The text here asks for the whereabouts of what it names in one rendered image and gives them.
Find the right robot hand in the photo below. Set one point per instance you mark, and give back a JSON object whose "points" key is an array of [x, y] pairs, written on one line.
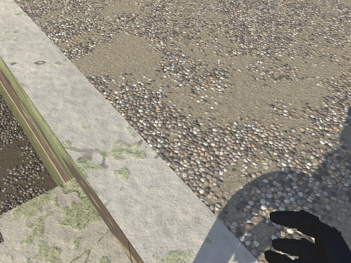
{"points": [[329, 247]]}

